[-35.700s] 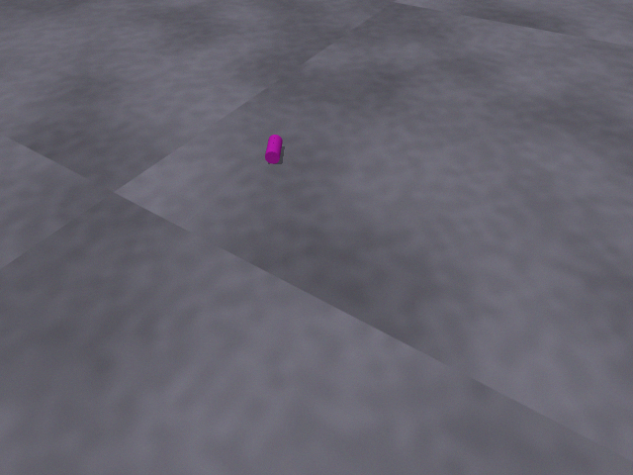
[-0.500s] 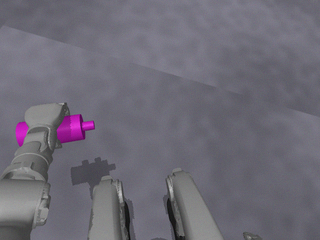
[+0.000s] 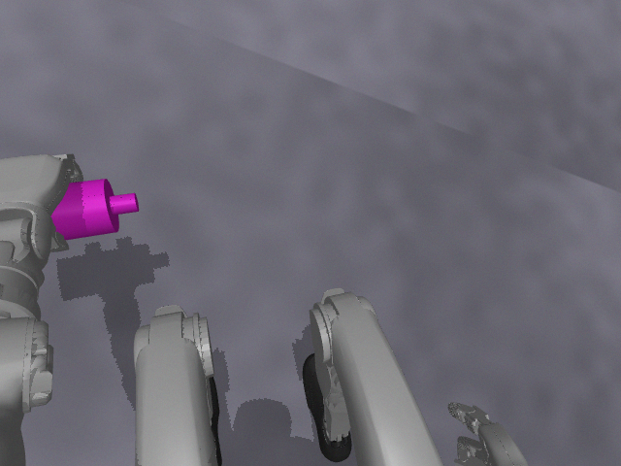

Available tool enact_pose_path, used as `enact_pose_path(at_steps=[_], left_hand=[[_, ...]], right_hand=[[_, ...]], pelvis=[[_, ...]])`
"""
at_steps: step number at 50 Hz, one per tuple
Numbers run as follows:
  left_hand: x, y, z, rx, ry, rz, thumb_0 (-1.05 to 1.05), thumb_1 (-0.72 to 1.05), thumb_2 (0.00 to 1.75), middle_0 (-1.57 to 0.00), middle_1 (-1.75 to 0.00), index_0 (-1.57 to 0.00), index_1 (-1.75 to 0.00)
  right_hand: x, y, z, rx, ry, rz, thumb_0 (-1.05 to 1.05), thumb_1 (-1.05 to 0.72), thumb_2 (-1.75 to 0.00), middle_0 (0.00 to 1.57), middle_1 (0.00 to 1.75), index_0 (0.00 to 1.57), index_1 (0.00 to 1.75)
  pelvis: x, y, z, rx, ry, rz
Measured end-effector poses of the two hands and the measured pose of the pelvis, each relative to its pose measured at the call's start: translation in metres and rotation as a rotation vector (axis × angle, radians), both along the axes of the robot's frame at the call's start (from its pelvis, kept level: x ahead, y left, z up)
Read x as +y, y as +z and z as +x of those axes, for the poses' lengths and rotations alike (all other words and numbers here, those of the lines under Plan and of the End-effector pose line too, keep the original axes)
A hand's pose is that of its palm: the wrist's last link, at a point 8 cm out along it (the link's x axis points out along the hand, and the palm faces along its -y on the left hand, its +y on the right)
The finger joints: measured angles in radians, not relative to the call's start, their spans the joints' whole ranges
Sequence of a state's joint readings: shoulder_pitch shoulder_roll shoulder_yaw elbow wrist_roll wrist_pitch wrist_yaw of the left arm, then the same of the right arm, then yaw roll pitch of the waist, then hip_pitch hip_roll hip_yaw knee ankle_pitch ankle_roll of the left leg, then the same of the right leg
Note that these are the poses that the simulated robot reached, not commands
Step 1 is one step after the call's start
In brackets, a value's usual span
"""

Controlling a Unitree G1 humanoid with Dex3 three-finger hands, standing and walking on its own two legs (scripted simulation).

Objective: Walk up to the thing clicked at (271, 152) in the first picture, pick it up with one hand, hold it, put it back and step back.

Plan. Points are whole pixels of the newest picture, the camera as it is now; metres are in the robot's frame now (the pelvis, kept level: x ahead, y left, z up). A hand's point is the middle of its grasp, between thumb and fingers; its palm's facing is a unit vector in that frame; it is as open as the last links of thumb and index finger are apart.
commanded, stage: crouch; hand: left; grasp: from above
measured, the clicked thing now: (62, 212) +0.46 +0.30 -0.20
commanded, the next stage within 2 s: lower in 0.58 s
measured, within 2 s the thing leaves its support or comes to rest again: neither
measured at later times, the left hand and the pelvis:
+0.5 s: hand (62, 215) +0.46 +0.31 -0.23, palm faces -0.45 -0.07 -0.89, open 10.4 cm; pelvis -0.01 +0.00 -0.07, yaw -3 degrees
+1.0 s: hand (72, 221) +0.47 +0.32 -0.28, palm faces -0.48 -0.08 -0.87, open 10.4 cm; pelvis -0.01 +0.00 -0.09, yaw -5 degrees
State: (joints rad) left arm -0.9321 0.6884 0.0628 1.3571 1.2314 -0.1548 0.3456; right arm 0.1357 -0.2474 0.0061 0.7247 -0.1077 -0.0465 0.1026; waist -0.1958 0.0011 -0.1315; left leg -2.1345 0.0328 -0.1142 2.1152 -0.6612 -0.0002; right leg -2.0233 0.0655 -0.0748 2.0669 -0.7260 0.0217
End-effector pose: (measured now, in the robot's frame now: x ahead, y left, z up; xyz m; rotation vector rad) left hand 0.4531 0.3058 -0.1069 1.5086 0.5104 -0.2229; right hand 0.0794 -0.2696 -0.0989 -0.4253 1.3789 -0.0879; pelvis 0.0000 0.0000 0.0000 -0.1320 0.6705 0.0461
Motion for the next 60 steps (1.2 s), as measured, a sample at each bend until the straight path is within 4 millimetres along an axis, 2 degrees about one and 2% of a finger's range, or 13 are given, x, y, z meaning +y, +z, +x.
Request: enact_pose_path(at_steps=[14, 22, 37, 51, 60], left_hand=[[0.000, -0.043, 0.010, 0.011, -0.013, -0.006, 0.00, -0.03, 0.46, -0.64, -0.61, -0.67, -0.58], [0.004, -0.060, 0.013, 0.006, 0.005, 0.001, 0.00, -0.02, 0.44, -0.64, -0.60, -0.67, -0.56], [0.012, -0.080, 0.022, 0.014, 0.009, 0.012, 0.00, -0.02, 0.43, -0.65, -0.59, -0.68, -0.55], [0.012, -0.120, 0.021, 0.034, -0.002, -0.022, 0.00, -0.03, 0.44, -0.66, -0.59, -0.69, -0.55], [0.011, -0.136, 0.025, 0.007, 0.002, -0.016, 0.00, -0.03, 0.42, -0.67, -0.59, -0.70, -0.55]], right_hand=[[0.004, -0.033, -0.045, 0.097, -0.039, 0.014, 0.00, -0.91, -0.90, 0.20, 0.30, 0.20, 0.30], [0.005, -0.051, -0.058, 0.121, -0.028, 0.017, 0.00, -0.91, -0.90, 0.20, 0.30, 0.20, 0.30], [0.005, -0.067, -0.051, 0.116, 0.001, 0.002, 0.00, -0.91, -0.90, 0.20, 0.30, 0.20, 0.30], [0.003, -0.076, -0.043, 0.136, 0.056, -0.012, 0.00, -0.91, -0.90, 0.20, 0.30, 0.20, 0.30], [0.003, -0.080, -0.045, 0.144, 0.073, -0.020, 0.00, -0.91, -0.90, 0.20, 0.30, 0.20, 0.30]], pelvis=[[0.000, -0.040, -0.008, -0.031, -0.018, -0.012], [-0.002, -0.060, -0.012, -0.054, -0.029, -0.016], [-0.001, -0.080, -0.011, -0.074, -0.041, -0.031], [-0.002, -0.095, -0.008, -0.098, -0.053, -0.045], [-0.001, -0.103, -0.008, -0.110, -0.065, -0.056]])
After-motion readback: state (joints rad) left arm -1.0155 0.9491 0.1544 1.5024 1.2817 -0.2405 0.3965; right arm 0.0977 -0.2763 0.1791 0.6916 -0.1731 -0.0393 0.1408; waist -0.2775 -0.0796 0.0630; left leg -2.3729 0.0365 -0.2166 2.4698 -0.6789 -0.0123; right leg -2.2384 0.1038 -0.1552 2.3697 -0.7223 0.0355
